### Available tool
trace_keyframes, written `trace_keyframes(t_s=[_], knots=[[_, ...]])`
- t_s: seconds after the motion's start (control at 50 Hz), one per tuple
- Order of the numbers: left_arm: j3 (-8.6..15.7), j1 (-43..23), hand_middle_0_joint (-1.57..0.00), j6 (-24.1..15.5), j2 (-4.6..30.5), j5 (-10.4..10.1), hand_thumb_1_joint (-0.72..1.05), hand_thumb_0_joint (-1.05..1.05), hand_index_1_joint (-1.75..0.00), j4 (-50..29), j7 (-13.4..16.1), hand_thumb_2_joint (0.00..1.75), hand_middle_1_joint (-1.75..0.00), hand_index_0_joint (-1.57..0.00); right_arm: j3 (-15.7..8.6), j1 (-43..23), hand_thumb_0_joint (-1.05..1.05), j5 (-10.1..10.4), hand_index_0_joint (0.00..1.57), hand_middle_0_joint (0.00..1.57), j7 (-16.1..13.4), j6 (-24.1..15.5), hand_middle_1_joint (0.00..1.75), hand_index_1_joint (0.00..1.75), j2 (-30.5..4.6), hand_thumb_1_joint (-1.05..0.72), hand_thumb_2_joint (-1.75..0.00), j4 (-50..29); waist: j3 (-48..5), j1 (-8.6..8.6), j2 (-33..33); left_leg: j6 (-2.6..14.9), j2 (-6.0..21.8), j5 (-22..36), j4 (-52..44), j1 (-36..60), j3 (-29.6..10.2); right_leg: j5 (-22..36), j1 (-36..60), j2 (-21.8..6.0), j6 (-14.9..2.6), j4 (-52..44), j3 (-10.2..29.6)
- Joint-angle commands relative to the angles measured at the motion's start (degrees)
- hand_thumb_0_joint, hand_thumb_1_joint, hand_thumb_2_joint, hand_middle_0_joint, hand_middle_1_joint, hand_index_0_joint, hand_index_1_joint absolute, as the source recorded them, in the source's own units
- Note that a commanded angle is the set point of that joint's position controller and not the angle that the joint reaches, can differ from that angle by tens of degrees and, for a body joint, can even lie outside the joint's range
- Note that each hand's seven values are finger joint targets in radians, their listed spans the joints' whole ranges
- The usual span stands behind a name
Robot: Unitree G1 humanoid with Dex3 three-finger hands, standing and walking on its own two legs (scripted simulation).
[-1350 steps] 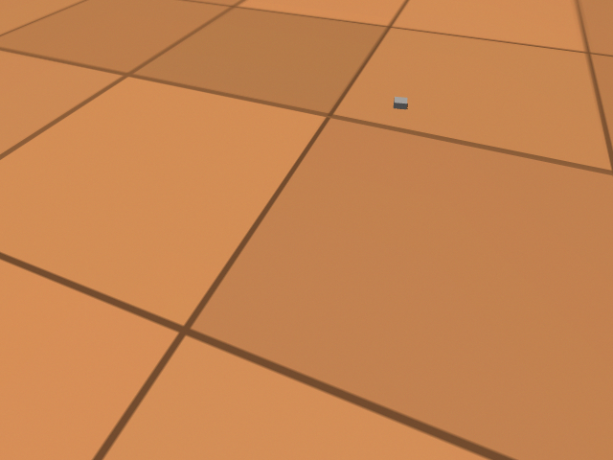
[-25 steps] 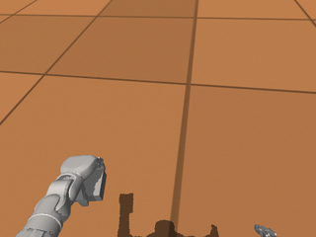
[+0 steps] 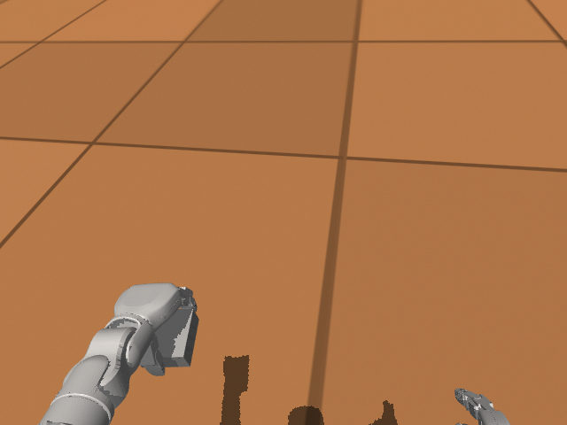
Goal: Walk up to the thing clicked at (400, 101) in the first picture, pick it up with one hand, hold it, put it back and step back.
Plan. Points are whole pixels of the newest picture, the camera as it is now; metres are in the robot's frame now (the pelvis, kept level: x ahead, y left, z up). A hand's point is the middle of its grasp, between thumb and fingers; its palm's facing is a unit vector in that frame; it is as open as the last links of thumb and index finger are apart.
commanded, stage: hold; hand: left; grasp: from above
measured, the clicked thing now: (168, 337) +0.30 +0.22 -0.07
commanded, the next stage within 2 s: crouch in 0.98 s
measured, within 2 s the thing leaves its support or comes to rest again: neither
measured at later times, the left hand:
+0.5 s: hand (151, 336) +0.28 +0.23 -0.02, palm faces -0.45 -0.03 -0.89, open 10.6 cm
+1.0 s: hand (154, 329) +0.29 +0.22 -0.02, palm faces -0.47 -0.03 -0.88, open 10.6 cm
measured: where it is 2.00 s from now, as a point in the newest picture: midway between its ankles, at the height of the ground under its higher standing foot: outside the picture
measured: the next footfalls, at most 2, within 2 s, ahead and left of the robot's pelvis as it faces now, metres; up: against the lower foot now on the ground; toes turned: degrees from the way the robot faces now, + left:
none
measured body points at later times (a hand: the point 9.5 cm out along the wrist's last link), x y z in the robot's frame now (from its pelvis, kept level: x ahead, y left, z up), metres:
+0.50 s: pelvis -0.01 +0.00 +0.01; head +0.00 -0.02 +0.46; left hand +0.30 +0.22 +0.03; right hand +0.15 -0.25 -0.10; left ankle +0.00 +0.13 -0.72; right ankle +0.04 -0.13 -0.72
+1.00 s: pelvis +0.01 +0.00 +0.01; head +0.01 -0.02 +0.46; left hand +0.31 +0.22 +0.03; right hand +0.16 -0.25 -0.10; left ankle +0.00 +0.13 -0.72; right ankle +0.04 -0.13 -0.72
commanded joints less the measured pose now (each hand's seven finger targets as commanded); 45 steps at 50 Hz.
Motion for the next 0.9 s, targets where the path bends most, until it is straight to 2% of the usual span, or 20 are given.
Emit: trace_keyframes(t_s=[0.0, 0.04, 0.2, 0.22, 0.24, 0.34, 0.4, 0.42, 0.46, 0.48, 0.54, 0.58, 0.62, 0.66, 0.7, 0.76, 0.8, 0.84, 0.86, 0.88], knots=[[5.9, -19.1, -1.13, -0.3, 11.7, -1.0, 0.71, 0.00, -0.41, -11.8, 2.2, 0.62, -0.38, -1.11, -2.4, -5.1, 0.00, 0.1, 0.20, 0.20, -1.0, -2.6, 0.30, 0.30, -7.0, -0.90, -0.90, -7.5, -13.4, -0.53, -1.9, 1.70, -2.8, 9.6, -6.3, 4.8, 0.6, 5.0, 7.6, 2.4, -1.29, -6.7, -0.8], [6.8, -18.2, -1.13, 0.0, 12.7, -0.8, 0.73, 0.00, -0.42, -11.2, 2.4, 0.62, -0.41, -1.11, -2.3, -5.6, 0.00, 0.2, 0.20, 0.20, -1.0, -2.7, 0.30, 0.30, -7.0, -0.90, -0.90, -7.5, -12.1, 0.04, -1.8, 1.67, -2.6, 9.3, -6.7, 4.3, 0.5, 4.4, 7.6, 2.5, -1.32, -7.2, -1.1], [6.0, -17.6, -1.10, 0.1, 12.0, -1.0, 0.68, 0.00, -0.42, -12.4, 1.7, 0.60, -0.40, -1.08, -1.9, -7.2, 0.00, 0.3, 0.20, 0.20, -1.1, -2.9, 0.30, 0.30, -6.7, -0.90, -0.90, -8.0, -11.5, 0.41, -2.2, 1.84, -2.8, 7.9, -8.7, 5.4, 0.8, 2.7, 9.3, 2.2, -1.26, -8.9, -0.9], [6.7, -18.8, -1.10, 0.0, 12.9, -1.0, 0.68, 0.00, -0.42, -13.2, 1.7, 0.61, -0.40, -1.09, -1.9, -7.0, 0.00, 0.4, 0.20, 0.20, -1.2, -2.9, 0.30, 0.30, -6.7, -0.90, -0.90, -7.9, -11.9, 0.39, -2.1, 1.87, -2.8, 8.1, -8.6, 5.7, 0.9, 3.0, 9.3, 2.2, -1.21, -9.1, -0.8], [6.2, -18.4, -1.09, 0.0, 12.3, -1.1, 0.68, 0.00, -0.43, -13.0, 1.4, 0.59, -0.41, -1.09, -1.8, -6.9, 0.00, 0.4, 0.20, 0.20, -1.2, -2.9, 0.30, 0.30, -6.6, -0.90, -0.90, -7.8, -11.7, 0.13, -1.8, 1.83, -2.7, 8.4, -8.8, 6.1, 0.8, 3.6, 9.5, 2.3, -1.24, -9.0, -0.8], [6.8, -17.6, -1.11, -0.2, 12.8, -1.6, 0.71, 0.00, -0.43, -13.1, 0.8, 0.59, -0.43, -1.10, -1.5, -7.7, 0.00, 0.4, 0.20, 0.20, -1.4, -3.0, 0.30, 0.30, -6.6, -0.90, -0.90, -7.9, -10.1, 0.48, -1.6, 1.73, -2.5, 7.0, -10.1, 6.3, 0.6, 2.0, 9.7, 2.5, -1.40, -10.0, -1.0], [5.0, -16.8, -1.11, -0.5, 10.9, -1.6, 0.71, 0.00, -0.44, -13.8, 0.4, 0.60, -0.43, -1.10, -1.6, -7.5, 0.00, 0.3, 0.20, 0.20, -1.4, -3.1, 0.30, 0.30, -6.5, -0.91, -0.90, -7.9, -11.1, 0.15, -1.2, 1.44, -2.3, 9.7, -10.2, 7.7, 0.3, 4.6, 9.4, 2.7, -1.60, -9.3, -1.2], [6.4, -16.4, -1.10, -0.5, 12.3, -1.4, 0.71, 0.00, -0.44, -13.6, 0.5, 0.59, -0.44, -1.10, -1.7, -7.5, 0.00, 0.4, 0.20, 0.20, -1.5, -3.1, 0.30, 0.30, -6.6, -0.90, -0.90, -7.9, -10.9, 0.82, -1.1, 1.39, -2.3, 9.8, -10.2, 7.5, 0.3, 4.4, 10.0, 2.7, -1.64, -9.5, -1.3], [6.4, -17.7, -1.10, -0.8, 12.5, -1.8, 0.71, 0.00, -0.45, -14.1, 0.7, 0.60, -0.45, -1.10, -1.6, -7.8, 0.00, 0.3, 0.20, 0.20, -1.5, -3.2, 0.30, 0.30, -6.6, -0.90, -0.90, -7.7, -10.4, 0.36, -1.7, 1.56, -2.5, 8.9, -10.3, 7.5, 0.5, 3.7, 9.7, 2.6, -1.46, -10.2, -1.2], [5.1, -18.1, -1.11, -0.8, 11.3, -1.8, 0.71, 0.00, -0.45, -14.6, 0.6, 0.60, -0.44, -1.11, -1.4, -7.7, 0.00, 0.3, 0.20, 0.20, -1.5, -3.2, 0.30, 0.30, -6.3, -0.91, -0.90, -7.8, -10.8, -0.15, -1.5, 1.61, -2.5, 9.1, -10.4, 8.1, 0.6, 4.2, 9.7, 2.6, -1.47, -10.1, -1.1], [6.2, -15.0, -1.12, -0.6, 11.7, -1.5, 0.71, 0.00, -0.44, -13.1, 1.0, 0.60, -0.43, -1.11, -1.7, -7.6, 0.00, 0.5, 0.20, 0.20, -1.5, -3.1, 0.30, 0.30, -6.4, -0.91, -0.90, -7.7, -10.7, 0.49, -2.0, 1.50, -2.5, 11.1, -10.4, 8.6, 0.6, 5.6, 10.2, 2.6, -1.55, -10.1, -1.2], [6.7, -16.6, -1.11, -0.6, 12.4, -1.6, 0.72, 0.00, -0.44, -14.4, 1.3, 0.60, -0.44, -1.11, -1.7, -7.7, 0.00, 0.4, 0.20, 0.20, -1.5, -2.9, 0.30, 0.30, -6.5, -0.90, -0.90, -7.7, -11.5, 0.52, -1.7, 1.43, -2.3, 12.1, -10.4, 9.0, 0.5, 6.5, 10.8, 2.7, -1.58, -10.0, -1.4], [5.4, -18.8, -1.13, -0.5, 11.6, -0.8, 0.73, 0.00, -0.44, -15.4, 1.5, 0.61, -0.43, -1.12, -1.7, -7.6, 0.00, 0.4, 0.20, 0.20, -1.4, -2.8, 0.30, 0.30, -6.3, -0.90, -0.90, -7.5, -12.6, 0.24, -0.8, 1.40, -2.5, 13.3, -10.5, 10.1, 0.6, 7.9, 11.2, 2.6, -1.64, -9.8, -1.3], [7.8, -17.9, -1.12, -0.2, 13.7, -0.4, 0.71, 0.00, -0.45, -14.0, 2.1, 0.62, -0.44, -1.11, -1.7, -7.3, 0.00, 0.4, 0.20, 0.20, -1.4, -2.6, 0.30, 0.30, -6.6, -0.90, -0.90, -7.1, -12.4, 1.01, -0.5, 1.29, -2.4, 14.2, -10.5, 9.6, 0.6, 8.4, 11.5, 2.7, -1.71, -9.8, -1.4], [5.8, -18.5, -1.13, -0.1, 11.5, -1.0, 0.74, 0.00, -0.45, -13.8, 2.0, 0.62, -0.45, -1.12, -1.7, -7.6, 0.00, 0.5, 0.20, 0.20, -1.3, -2.5, 0.30, 0.30, -6.5, -0.90, -0.90, -7.4, -11.3, 0.28, -1.3, 1.37, -2.3, 12.8, -10.9, 9.7, 0.6, 7.4, 11.2, 2.8, -1.63, -10.2, -1.5], [6.1, -16.1, -1.10, 0.6, 11.5, -0.6, 0.70, 0.00, -0.45, -11.5, 1.7, 0.60, -0.45, -1.10, -1.8, -7.5, 0.00, 0.5, 0.20, 0.20, -1.2, -2.5, 0.30, 0.30, -6.4, -0.91, -0.90, -7.0, -11.0, 0.67, -2.0, 1.55, -2.6, 13.7, -10.7, 9.4, 0.9, 8.3, 11.7, 2.5, -1.47, -10.6, -1.4], [6.3, -16.5, -1.11, 0.4, 11.9, -1.1, 0.72, 0.00, -0.45, -12.4, 1.2, 0.62, -0.45, -1.11, -1.9, -7.5, 0.00, 0.5, 0.20, 0.20, -1.2, -2.3, 0.30, 0.30, -6.4, -0.90, -0.90, -7.5, -11.3, 0.82, -1.6, 1.45, -2.5, 14.5, -10.8, 9.9, 0.9, 9.0, 12.2, 2.5, -1.57, -10.6, -1.3], [5.1, -15.6, -1.12, 0.3, 10.8, -1.0, 0.71, 0.00, -0.46, -11.3, 0.6, 0.64, -0.45, -1.11, -1.9, -7.1, 0.00, 0.5, 0.20, 0.20, -1.1, -2.1, 0.30, 0.30, -6.5, -0.90, -0.90, -7.4, -10.4, 0.24, -3.1, 1.59, -2.4, 14.4, -11.0, 9.6, 0.7, 9.1, 12.1, 2.5, -1.49, -10.9, -1.4], [5.1, -15.9, -1.12, 0.2, 11.1, -1.2, 0.72, 0.00, -0.47, -12.5, 0.5, 0.63, -0.46, -1.11, -1.8, -7.5, 0.00, 0.6, 0.20, 0.20, -1.1, -2.0, 0.30, 0.30, -6.4, -0.91, -0.90, -7.6, -10.1, 1.00, -1.9, 1.47, -2.4, 14.1, -11.3, 9.3, 0.6, 8.6, 12.0, 2.5, -1.63, -10.9, -1.6], [5.9, -14.9, -1.12, 0.1, 11.5, -1.2, 0.72, 0.00, -0.46, -11.8, 0.4, 0.63, -0.45, -1.12, -2.0, -7.4, 0.00, 0.5, 0.20, 0.20, -1.1, -1.9, 0.30, 0.30, -6.5, -0.91, -0.90, -7.9, -10.1, 0.89, -1.5, 1.41, -2.4, 13.9, -11.3, 9.4, 0.7, 8.5, 12.1, 2.5, -1.69, -11.1, -1.4]])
